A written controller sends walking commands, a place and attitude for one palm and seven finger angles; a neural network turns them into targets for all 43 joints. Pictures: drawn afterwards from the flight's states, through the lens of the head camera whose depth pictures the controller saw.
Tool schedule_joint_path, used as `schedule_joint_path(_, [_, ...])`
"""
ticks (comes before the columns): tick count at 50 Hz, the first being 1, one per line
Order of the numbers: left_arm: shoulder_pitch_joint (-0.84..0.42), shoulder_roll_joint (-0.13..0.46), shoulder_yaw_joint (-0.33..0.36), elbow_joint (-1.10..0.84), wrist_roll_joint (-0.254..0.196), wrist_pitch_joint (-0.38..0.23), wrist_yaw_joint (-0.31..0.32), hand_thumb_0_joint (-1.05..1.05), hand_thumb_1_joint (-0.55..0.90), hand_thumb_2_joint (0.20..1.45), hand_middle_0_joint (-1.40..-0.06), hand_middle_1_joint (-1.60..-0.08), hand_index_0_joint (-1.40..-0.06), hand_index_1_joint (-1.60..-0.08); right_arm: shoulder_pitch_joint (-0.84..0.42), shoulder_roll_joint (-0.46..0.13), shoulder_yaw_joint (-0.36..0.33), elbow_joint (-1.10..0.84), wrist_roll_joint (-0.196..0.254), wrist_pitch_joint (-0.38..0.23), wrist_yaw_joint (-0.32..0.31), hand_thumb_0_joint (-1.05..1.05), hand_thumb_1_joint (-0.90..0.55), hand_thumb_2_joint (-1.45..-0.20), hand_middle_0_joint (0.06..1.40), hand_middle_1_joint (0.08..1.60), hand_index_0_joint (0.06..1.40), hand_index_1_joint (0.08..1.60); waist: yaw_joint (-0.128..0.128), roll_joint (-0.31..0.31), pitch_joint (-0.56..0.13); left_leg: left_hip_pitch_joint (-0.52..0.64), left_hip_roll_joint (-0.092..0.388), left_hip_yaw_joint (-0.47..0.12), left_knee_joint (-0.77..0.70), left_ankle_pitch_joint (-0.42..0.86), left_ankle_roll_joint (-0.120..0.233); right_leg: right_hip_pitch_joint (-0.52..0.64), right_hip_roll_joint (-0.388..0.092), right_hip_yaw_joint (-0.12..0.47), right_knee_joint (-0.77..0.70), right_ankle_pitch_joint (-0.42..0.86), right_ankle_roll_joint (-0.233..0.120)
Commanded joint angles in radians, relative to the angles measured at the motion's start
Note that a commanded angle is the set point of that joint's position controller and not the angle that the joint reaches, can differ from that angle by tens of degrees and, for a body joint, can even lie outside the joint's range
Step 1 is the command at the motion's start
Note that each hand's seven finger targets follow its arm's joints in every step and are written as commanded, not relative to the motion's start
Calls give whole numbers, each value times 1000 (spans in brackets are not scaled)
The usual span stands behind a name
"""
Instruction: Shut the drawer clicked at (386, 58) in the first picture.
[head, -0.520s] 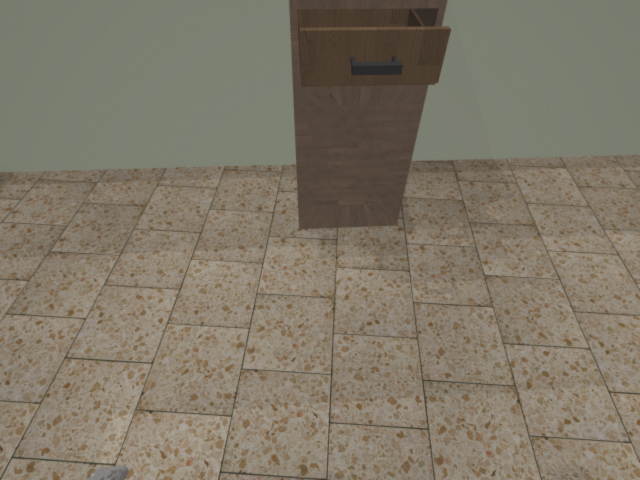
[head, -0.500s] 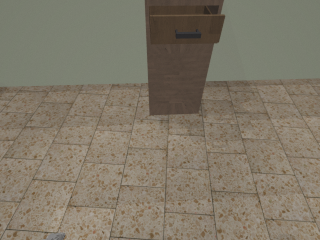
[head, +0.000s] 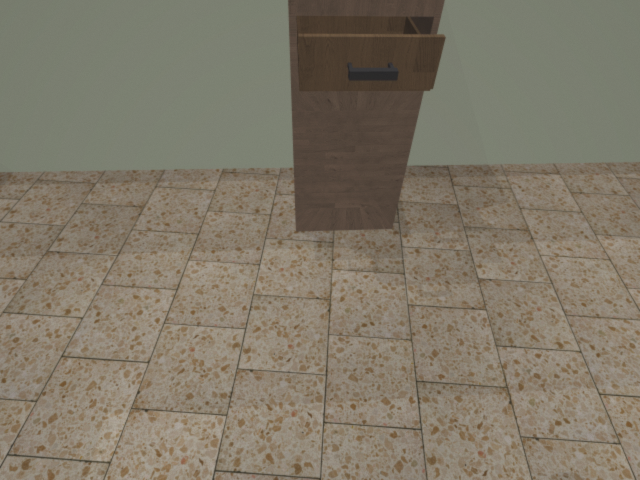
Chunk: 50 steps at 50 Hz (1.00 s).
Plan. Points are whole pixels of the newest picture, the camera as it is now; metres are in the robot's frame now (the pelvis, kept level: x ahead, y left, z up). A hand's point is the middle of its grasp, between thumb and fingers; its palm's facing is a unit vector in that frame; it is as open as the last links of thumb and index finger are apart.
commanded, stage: stand and wait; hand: left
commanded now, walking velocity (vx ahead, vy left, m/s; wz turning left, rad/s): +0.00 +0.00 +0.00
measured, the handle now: (371, 70) +1.09 -0.07 +0.03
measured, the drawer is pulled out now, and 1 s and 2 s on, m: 0.14 0.14 0.14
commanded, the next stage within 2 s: look at it before walking up in 0.30 s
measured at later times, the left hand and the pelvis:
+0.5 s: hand out of the picture +0.06 +0.24 -0.15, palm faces -0.03 -0.94 -0.33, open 7.4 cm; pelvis -0.01 +0.00 +0.00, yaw +0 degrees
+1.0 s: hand out of the picture +0.06 +0.24 -0.15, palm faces -0.03 -0.94 -0.33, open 7.4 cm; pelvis +0.00 +0.00 +0.00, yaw +0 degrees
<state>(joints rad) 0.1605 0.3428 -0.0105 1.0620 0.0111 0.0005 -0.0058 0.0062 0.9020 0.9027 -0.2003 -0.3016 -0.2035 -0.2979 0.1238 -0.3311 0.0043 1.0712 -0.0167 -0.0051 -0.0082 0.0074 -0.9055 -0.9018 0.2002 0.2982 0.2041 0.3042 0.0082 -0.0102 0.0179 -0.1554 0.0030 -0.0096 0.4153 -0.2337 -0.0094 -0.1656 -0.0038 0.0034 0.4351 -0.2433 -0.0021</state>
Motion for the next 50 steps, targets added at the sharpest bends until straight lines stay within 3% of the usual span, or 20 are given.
schedule_joint_path(1, [-55,203,48,-65,-3,-26,17,0,900,900,-200,-300,-200,-300,-58,-203,-41,-58,5,-31,-9,0,-900,-900,200,300,200,300,-6,13,-62,9,105,-83,-68,151,39,13,-113,106,-79,154,-35])
schedule_joint_path(14, [-55,205,45,-43,0,-24,16,0,900,900,-200,-300,-200,-300,-36,-208,-37,-27,8,-30,-5,0,-900,-900,200,300,200,300,-2,2,-29,-15,107,-98,-97,94,39,-3,-112,112,-111,60,-32])
schedule_joint_path(50, [-44,205,45,-32,0,-31,16,0,900,900,-200,-300,-200,-300,-50,-207,-38,-19,9,-31,-6,0,-900,-900,200,300,200,300,-6,7,-48,37,113,-83,-100,149,32,7,-116,119,-126,150,-30])
